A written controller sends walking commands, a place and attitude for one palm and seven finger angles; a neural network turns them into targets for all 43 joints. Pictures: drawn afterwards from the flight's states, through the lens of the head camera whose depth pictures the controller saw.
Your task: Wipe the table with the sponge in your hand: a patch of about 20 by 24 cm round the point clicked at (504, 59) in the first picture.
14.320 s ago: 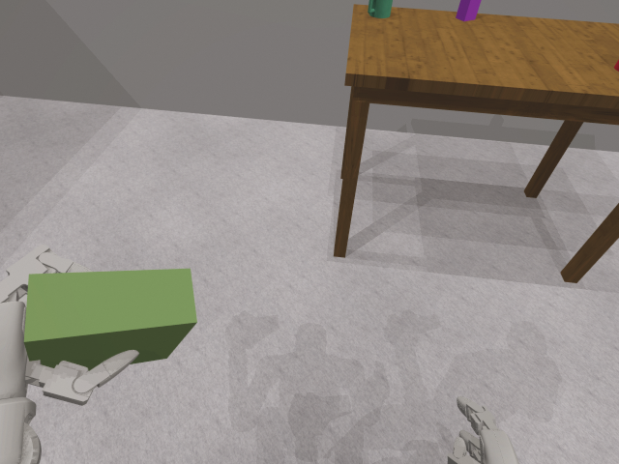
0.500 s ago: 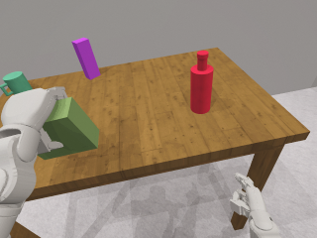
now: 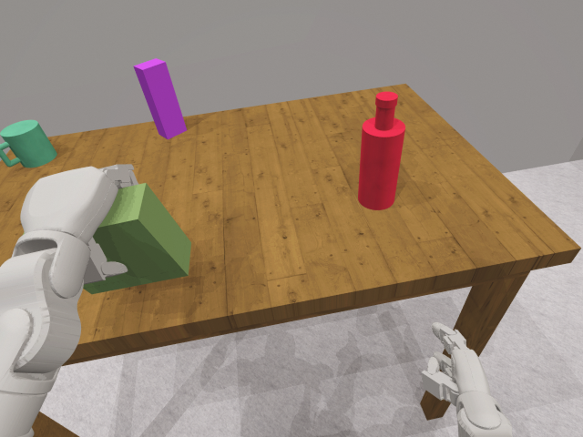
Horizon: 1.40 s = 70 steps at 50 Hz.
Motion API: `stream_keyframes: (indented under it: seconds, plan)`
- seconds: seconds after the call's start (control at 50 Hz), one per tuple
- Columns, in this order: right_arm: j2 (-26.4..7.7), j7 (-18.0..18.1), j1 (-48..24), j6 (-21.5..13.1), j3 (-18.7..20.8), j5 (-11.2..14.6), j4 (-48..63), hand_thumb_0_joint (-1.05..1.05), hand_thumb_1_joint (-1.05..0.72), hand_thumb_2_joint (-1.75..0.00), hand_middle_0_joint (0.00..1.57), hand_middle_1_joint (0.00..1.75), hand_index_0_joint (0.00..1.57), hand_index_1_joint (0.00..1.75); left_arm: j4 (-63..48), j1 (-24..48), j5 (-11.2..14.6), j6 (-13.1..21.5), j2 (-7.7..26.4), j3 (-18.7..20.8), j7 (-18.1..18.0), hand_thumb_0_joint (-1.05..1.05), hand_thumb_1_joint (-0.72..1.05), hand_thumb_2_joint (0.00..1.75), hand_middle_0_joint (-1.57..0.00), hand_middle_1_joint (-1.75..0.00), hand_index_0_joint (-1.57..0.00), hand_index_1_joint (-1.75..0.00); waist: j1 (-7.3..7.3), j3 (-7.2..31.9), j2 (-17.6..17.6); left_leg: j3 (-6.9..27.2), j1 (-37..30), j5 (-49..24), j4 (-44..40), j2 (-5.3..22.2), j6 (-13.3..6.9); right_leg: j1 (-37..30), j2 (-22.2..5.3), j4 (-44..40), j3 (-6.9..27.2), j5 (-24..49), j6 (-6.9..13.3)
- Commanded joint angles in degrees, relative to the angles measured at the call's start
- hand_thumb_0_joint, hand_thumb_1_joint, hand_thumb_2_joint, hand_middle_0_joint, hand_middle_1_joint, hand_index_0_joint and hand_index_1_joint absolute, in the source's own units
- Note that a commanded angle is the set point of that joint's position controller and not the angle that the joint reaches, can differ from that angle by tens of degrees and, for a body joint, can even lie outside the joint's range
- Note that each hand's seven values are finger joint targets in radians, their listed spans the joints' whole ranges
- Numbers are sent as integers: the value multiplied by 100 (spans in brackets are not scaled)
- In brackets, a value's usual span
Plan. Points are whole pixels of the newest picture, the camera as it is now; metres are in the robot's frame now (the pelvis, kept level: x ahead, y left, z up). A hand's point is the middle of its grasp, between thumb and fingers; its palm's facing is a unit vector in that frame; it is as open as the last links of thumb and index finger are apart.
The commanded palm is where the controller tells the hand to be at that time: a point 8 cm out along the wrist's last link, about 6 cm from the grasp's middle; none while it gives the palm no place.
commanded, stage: move the sponge above the wiping area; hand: left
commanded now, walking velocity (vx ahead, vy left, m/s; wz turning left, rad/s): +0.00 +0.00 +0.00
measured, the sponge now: (126, 252) +0.26 +0.28 +0.15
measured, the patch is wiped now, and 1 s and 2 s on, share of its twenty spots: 0.00 0.00 0.00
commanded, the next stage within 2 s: none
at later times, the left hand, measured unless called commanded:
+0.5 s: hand (110, 231) +0.26 +0.29 +0.18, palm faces +0.10 -0.03 -0.99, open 9.9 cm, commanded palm +0.23 +0.28 +0.26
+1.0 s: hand (125, 222) +0.29 +0.29 +0.17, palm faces +0.07 -0.03 -1.00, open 9.9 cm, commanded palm +0.26 +0.29 +0.25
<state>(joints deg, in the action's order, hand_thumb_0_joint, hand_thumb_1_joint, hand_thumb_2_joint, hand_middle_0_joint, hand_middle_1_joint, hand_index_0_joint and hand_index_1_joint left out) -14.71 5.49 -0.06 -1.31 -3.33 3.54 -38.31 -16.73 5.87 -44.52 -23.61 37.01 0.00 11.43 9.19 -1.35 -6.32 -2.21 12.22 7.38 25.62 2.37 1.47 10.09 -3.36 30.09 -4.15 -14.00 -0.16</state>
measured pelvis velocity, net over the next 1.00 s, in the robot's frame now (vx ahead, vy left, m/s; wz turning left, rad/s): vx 0.03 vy -0.01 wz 0.01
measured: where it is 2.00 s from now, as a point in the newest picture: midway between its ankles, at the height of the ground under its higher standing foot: outside the picture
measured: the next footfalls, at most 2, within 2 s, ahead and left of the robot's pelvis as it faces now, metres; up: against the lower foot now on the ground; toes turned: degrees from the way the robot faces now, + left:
none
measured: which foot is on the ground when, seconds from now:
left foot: down 0.00-1.00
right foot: down 0.00-1.00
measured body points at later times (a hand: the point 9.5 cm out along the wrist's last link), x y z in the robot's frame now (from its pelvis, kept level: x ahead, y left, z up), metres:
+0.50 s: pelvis +0.01 -0.01 +0.00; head -0.02 -0.06 +0.45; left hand +0.25 +0.29 +0.24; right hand +0.27 -0.19 -0.07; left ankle +0.08 +0.14 -0.74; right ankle +0.03 -0.12 -0.74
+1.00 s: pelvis +0.03 -0.01 +0.01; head +0.01 -0.06 +0.45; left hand +0.29 +0.29 +0.23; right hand +0.28 -0.20 -0.08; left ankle +0.08 +0.14 -0.74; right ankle +0.03 -0.12 -0.74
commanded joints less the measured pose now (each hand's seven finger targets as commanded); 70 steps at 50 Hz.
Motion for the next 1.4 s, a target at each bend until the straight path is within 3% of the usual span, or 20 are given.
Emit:
stream_keyframes:
  seconds: [0.0,0.06,0.18,0.24,0.36,0.4,0.46,0.5,0.56,0.6,0.66,0.68,0.76,0.82,0.86,0.94,1.06,1.12,1.26,1.38]
  plan:
    - [-463,-18,-1469,-337,107,-26,1049,0,-90,-90,20,30,20,30,-750,2055,-258,45,1544,1067,-360,0,10,130,-120,-160,-120,-160,-16,1140,33,242,-371,404,-504,-225,-113,53,227,-708,305,-302,304]
    - [-456,-26,-1548,-344,94,-4,1146,0,-90,-90,20,30,20,30,-717,2008,-276,6,1658,1188,-368,0,10,130,-120,-160,-120,-160,22,1161,69,274,-343,514,-548,-239,-113,10,302,-770,392,-352,351]
    - [-423,-66,-1480,-361,77,-1,1191,0,-90,-90,20,30,20,30,-982,1951,-297,59,1441,961,-320,0,10,130,-120,-160,-120,-160,-6,1385,-52,211,-446,229,-483,-265,-145,-70,248,-762,298,-125,309]
    - [-482,-58,-1330,-327,111,-47,1149,0,-90,-90,20,30,20,30,-807,1605,-329,61,1537,1048,-289,0,10,130,-120,-160,-120,-160,-5,1254,153,182,-464,100,-445,-259,-173,-15,243,-833,282,-43,282]
    - [-470,-37,-1470,-397,88,-6,1176,0,-90,-90,20,30,20,30,-729,1964,-428,116,1708,1103,-266,0,10,130,-120,-160,-120,-160,-26,1233,16,232,-472,240,-478,-300,-175,5,321,-894,392,-238,342]
    - [-476,-16,-1281,-408,104,-45,1068,0,-90,-90,20,30,20,30,-365,2141,-472,150,1515,854,-272,0,10,130,-120,-160,-120,-160,-82,1144,127,191,-467,253,-478,-300,-184,93,249,-908,280,-271,286]
    - [-485,10,-1377,-438,104,-13,1116,0,-90,-90,20,30,20,30,-273,2214,-494,220,1734,1027,-240,0,10,130,-120,-160,-120,-160,-65,1162,75,213,-483,348,-454,-324,-197,83,297,-987,432,-380,339]
    - [-494,12,-1185,-441,122,-53,1034,0,-90,-90,20,30,20,30,-127,2181,-483,339,1715,1031,-255,0,10,130,-120,-160,-120,-160,-75,1259,217,179,-518,149,-414,-315,-204,25,243,-963,301,-203,288]
    - [-452,9,-1345,-459,102,-27,1127,0,-90,-90,20,30,20,30,-284,2200,-462,426,1686,1031,-218,0,10,130,-120,-160,-120,-160,-59,1298,-14,198,-591,114,-418,-322,-204,-8,289,-975,376,-158,342]
    - [-470,4,-1140,-440,121,-48,1066,0,-90,-90,20,30,20,30,-63,2089,-427,472,1498,893,-231,0,10,130,-120,-160,-120,-160,-87,1237,198,173,-551,51,-435,-307,-211,8,238,-986,240,-80,276]
    - [-499,12,-1225,-423,130,-11,1049,0,-90,-90,20,30,20,30,146,2179,-482,453,1726,1108,-240,0,10,130,-120,-160,-120,-160,-101,1125,176,188,-509,145,-446,-303,-208,60,301,-1033,334,-173,328]
    - [-494,14,-1147,-426,126,-25,1074,0,-90,-90,20,30,20,30,53,2315,-471,496,1528,893,-244,0,10,130,-120,-160,-120,-160,-117,1244,233,161,-532,87,-443,-316,-219,9,245,-1002,243,-121,282]
    - [-477,5,-1229,-448,130,-17,1118,0,-90,-90,20,30,20,30,-114,2328,-520,585,1666,1026,-275,0,10,130,-120,-160,-120,-160,-91,1414,26,190,-677,-92,-434,-329,-228,-99,309,-985,283,66,340]
    - [-494,-10,-982,-434,178,-71,1083,0,-90,-90,20,30,20,30,-108,2104,-482,650,1524,965,-322,0,10,130,-120,-160,-120,-160,-87,1445,160,138,-749,-369,-396,-314,-250,-144,258,-980,181,379,289]
    - [-503,-17,-1145,-426,149,-36,1083,0,-90,-90,20,30,20,30,13,2175,-521,592,1641,1091,-338,0,10,130,-120,-160,-120,-160,-92,1314,101,169,-698,-308,-417,-312,-237,-94,329,-1013,247,287,343]
    - [-531,-50,-923,-366,203,-73,1080,0,-90,-90,20,30,20,30,-61,1941,-504,590,1621,1143,-417,0,10,130,-120,-160,-120,-160,-47,1529,149,114,-749,-659,-377,-316,-252,-280,260,-942,152,709,295]
    - [-521,-92,-1112,-340,172,-33,1130,0,-90,-90,20,30,20,30,-122,1800,-532,489,1625,1184,-386,0,10,130,-120,-160,-120,-160,-76,1509,142,127,-757,-811,-345,-319,-265,-300,341,-915,176,888,334]
    - [-547,-79,-850,-281,184,-58,1084,0,-90,-90,20,30,20,30,121,1814,-532,495,1467,961,-342,0,10,130,-120,-160,-120,-160,-144,1311,237,100,-707,-707,-382,-331,-278,-164,304,-998,65,790,269]
    - [-489,-27,-991,-355,160,-10,1080,0,-90,-90,20,30,20,30,126,2407,-639,698,1500,888,-359,0,10,130,-120,-160,-120,-160,-224,1413,85,165,-883,-575,-401,-342,-279,-96,398,-1044,104,553,350]
    - [-532,-45,-820,-325,195,-79,1052,0,-90,-90,20,30,20,30,285,2350,-630,719,1545,1029,-531,0,10,130,-120,-160,-120,-160,-122,1606,123,130,-851,-820,-410,-345,-281,-306,337,-1018,58,792,357]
